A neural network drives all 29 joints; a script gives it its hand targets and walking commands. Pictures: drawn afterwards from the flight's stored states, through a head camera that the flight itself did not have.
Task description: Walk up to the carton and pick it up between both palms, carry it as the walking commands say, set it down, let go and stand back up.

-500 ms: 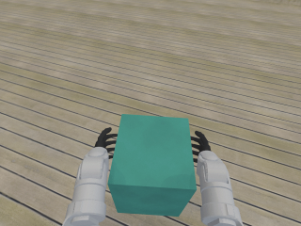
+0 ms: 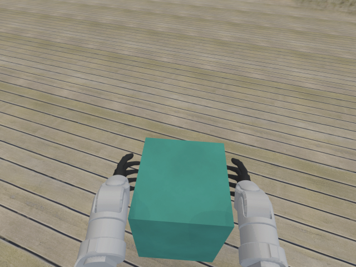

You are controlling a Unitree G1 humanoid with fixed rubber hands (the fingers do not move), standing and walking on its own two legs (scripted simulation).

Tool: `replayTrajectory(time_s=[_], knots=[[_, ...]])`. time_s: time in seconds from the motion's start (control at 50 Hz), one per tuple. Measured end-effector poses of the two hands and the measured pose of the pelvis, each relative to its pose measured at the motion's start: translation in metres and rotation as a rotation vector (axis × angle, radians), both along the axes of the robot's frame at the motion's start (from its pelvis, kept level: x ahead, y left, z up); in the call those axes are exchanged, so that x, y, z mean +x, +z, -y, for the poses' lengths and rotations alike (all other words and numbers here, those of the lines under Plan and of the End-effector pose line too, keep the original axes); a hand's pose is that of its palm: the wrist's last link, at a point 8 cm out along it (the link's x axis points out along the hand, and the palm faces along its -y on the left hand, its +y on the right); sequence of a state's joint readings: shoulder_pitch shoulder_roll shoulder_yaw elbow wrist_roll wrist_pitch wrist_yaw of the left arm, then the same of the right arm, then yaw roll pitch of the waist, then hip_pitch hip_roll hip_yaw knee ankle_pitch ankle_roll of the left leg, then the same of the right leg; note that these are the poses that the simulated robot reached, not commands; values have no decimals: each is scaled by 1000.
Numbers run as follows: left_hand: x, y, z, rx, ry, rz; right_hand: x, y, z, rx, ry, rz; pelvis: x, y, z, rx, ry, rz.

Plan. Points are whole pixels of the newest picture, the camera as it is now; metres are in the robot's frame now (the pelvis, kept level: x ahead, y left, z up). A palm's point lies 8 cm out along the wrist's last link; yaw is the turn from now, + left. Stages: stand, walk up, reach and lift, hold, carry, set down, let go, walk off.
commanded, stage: reach and lift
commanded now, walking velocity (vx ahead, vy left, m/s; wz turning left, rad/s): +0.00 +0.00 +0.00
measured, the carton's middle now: (180, 201) +0.30 +0.00 -0.03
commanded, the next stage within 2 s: hold in 0.42 s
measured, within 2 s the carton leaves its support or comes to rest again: neither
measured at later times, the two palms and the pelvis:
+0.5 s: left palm (118, 186) +0.29 +0.14 +0.05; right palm (242, 189) +0.29 -0.15 +0.05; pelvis +0.00 +0.00 +0.00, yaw +0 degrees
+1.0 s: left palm (116, 187) +0.28 +0.15 +0.05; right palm (241, 191) +0.28 -0.14 +0.05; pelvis -0.01 +0.00 +0.00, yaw +0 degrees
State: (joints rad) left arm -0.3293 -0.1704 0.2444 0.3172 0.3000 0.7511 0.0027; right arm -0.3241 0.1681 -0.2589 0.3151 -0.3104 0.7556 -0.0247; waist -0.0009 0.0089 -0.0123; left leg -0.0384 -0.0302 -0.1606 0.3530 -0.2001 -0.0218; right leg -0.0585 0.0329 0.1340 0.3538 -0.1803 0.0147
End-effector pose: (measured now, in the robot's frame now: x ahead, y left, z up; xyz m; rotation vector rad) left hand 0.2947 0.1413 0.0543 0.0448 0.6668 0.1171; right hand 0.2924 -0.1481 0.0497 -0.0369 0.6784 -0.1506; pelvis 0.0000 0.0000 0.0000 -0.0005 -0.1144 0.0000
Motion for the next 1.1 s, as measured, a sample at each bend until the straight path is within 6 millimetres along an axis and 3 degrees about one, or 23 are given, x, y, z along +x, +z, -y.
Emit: replayTrajectory(time_s=[1.1], knots=[[-12, -2, -6, 1, 3, 2, -9, 0, -5, -4, 26, 1, -5, 0, -1, -3, 8, 9]])
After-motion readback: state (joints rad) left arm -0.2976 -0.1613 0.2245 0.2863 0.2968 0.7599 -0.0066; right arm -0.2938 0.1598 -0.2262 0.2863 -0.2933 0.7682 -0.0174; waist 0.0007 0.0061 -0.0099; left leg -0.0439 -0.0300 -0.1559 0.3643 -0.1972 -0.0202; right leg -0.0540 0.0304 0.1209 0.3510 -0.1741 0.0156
